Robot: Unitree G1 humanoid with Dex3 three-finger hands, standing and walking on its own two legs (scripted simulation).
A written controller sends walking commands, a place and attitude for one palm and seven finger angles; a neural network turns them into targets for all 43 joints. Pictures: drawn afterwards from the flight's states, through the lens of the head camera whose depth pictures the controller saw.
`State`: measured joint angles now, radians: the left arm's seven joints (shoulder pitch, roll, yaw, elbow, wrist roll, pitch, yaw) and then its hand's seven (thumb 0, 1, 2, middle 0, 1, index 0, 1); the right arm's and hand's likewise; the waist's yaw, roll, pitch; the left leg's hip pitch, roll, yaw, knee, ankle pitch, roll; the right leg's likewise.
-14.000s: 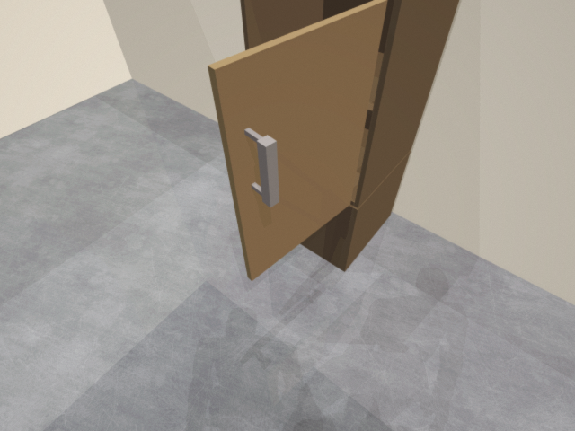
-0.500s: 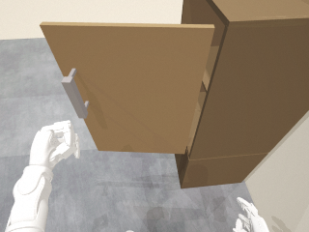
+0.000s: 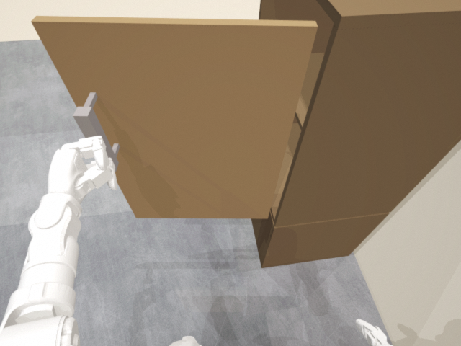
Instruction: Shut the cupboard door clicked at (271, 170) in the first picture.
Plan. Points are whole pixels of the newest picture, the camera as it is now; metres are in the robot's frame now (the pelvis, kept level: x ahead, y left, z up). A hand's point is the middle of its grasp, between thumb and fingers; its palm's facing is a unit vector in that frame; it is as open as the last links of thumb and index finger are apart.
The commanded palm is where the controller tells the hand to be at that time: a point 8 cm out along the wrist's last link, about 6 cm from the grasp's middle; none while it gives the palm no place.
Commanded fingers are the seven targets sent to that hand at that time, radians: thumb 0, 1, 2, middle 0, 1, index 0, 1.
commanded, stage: bring the fist close to the handle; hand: left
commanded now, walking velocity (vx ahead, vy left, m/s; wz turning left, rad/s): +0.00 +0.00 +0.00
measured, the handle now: (102, 133) +0.48 +0.26 +0.09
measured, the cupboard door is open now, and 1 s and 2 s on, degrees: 82 76 62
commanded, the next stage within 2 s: push the door shut along its arc in 0.36 s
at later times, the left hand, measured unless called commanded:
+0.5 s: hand (105, 170) +0.39 +0.23 +0.09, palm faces +0.04 -1.00 -0.01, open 3.1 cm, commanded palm +0.37 +0.28 +0.09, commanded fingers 0.00 0.90 0.90 -1.30 -1.50 -1.30 -1.50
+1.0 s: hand (114, 148) +0.44 +0.22 +0.09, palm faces -0.10 -0.99 -0.02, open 3.3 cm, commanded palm +0.43 +0.27 +0.09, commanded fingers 0.00 0.90 0.90 -1.30 -1.50 -1.30 -1.50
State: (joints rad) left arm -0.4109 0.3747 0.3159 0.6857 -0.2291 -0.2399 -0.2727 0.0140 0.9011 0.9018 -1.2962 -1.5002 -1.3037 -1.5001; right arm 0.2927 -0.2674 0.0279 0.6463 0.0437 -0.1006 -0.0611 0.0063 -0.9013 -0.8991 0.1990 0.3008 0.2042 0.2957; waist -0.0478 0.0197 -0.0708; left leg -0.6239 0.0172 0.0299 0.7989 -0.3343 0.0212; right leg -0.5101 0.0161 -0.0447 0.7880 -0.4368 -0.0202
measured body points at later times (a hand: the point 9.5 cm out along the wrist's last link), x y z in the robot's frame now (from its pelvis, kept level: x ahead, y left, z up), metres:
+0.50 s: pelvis +0.01 +0.01 +0.00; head +0.06 +0.01 +0.45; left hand +0.38 +0.28 +0.09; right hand +0.12 -0.25 -0.10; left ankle +0.04 +0.11 -0.70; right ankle -0.03 -0.11 -0.70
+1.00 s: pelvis -0.01 +0.00 -0.01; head +0.07 +0.02 +0.43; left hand +0.43 +0.28 +0.09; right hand +0.05 -0.27 -0.12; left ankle +0.04 +0.11 -0.70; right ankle -0.03 -0.11 -0.70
